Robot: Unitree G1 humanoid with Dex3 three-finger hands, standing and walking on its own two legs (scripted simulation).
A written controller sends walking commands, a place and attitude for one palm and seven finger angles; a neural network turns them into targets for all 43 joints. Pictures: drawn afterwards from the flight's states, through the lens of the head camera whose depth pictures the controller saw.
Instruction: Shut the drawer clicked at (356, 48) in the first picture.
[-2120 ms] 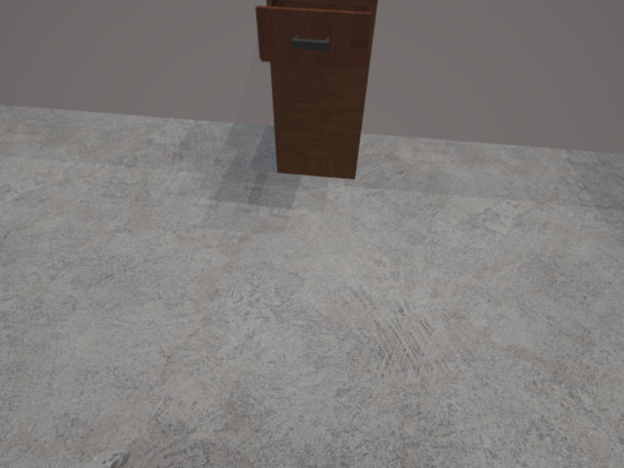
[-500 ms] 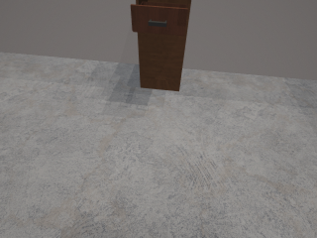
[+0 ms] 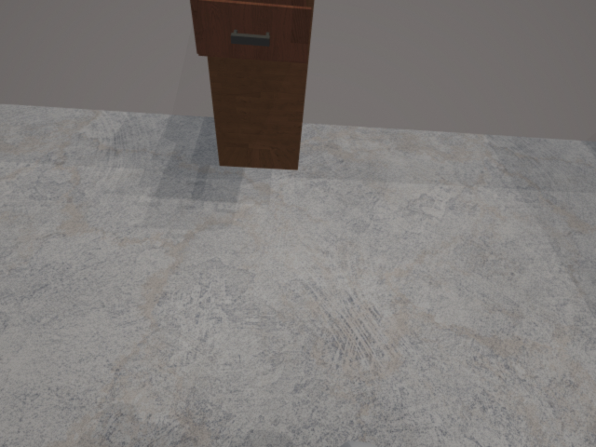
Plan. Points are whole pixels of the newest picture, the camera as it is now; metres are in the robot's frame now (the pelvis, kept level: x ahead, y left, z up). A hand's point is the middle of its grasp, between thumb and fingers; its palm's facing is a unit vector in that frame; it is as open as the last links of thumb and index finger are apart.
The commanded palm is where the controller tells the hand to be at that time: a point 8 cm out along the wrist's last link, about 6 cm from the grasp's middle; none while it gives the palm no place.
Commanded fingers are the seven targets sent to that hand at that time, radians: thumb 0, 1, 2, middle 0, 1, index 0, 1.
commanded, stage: walk to a spot facing it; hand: left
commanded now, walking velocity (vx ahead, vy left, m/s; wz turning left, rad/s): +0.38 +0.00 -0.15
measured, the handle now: (251, 36) +1.23 +0.17 +0.01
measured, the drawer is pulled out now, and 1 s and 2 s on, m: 0.28 0.28 0.28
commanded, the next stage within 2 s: turn to face it in 1.12 s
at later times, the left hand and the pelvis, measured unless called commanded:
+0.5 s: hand (214, 385) +0.25 +0.14 -0.18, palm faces +0.00 -0.98 -0.19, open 7.2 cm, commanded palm none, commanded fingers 0.00 0.90 0.90 -0.20 -0.30 -0.20 -0.30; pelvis +0.21 -0.04 +0.00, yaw -2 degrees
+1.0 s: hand (214, 272) +0.47 +0.18 -0.17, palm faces -0.05 -0.99 -0.14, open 7.3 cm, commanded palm none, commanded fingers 0.00 0.90 0.90 -0.20 -0.30 -0.20 -0.30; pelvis +0.42 +0.00 +0.01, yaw -5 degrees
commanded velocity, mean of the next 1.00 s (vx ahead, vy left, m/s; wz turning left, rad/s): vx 0.37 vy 0.00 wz -0.11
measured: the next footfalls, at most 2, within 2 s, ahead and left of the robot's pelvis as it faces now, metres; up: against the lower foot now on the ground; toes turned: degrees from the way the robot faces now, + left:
right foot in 0.22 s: +0.25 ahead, -0.14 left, +0.00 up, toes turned -10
left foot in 0.66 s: +0.41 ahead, +0.10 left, +0.00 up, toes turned +9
